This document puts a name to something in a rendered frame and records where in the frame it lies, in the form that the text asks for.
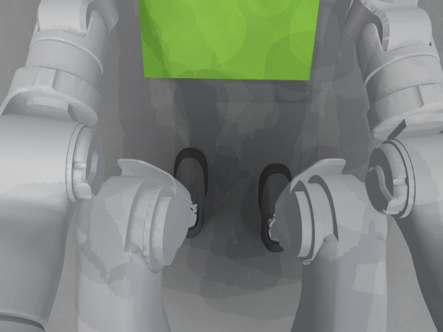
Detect left robot forearm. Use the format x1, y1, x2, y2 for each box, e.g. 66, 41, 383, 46
0, 0, 119, 126

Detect carton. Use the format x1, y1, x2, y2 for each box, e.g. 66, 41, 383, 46
138, 0, 320, 80

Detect robot left upper arm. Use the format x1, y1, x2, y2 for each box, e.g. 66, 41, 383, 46
0, 113, 105, 332

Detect right robot foot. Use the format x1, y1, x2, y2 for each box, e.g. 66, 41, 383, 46
258, 163, 292, 252

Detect right robot forearm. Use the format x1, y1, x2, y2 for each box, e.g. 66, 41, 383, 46
345, 0, 443, 140

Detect robot right upper arm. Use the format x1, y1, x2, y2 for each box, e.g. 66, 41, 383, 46
365, 133, 443, 332

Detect right robot thigh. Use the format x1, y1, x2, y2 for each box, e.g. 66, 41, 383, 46
283, 174, 387, 332

